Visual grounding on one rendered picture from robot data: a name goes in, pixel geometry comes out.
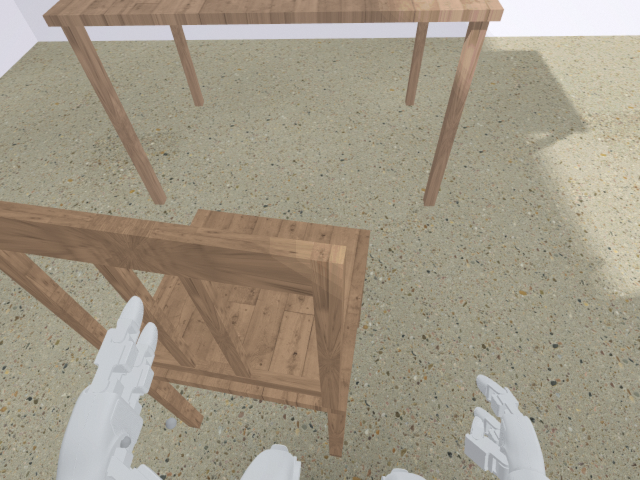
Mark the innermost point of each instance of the right robot hand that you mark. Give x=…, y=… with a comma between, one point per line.
x=512, y=444

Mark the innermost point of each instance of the table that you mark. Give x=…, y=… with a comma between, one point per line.
x=73, y=15

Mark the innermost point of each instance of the chair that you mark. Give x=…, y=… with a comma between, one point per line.
x=252, y=306

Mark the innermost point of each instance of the left robot hand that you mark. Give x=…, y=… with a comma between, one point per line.
x=108, y=410

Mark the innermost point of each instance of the left robot thigh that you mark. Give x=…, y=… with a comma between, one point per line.
x=273, y=464

